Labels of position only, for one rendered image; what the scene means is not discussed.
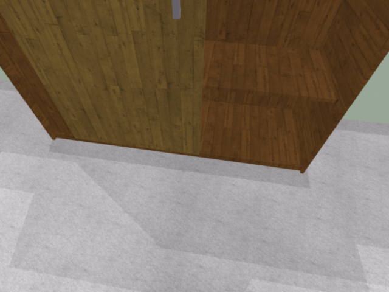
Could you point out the wardrobe door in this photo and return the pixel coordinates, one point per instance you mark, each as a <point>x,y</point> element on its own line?
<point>16,57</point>
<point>119,71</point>

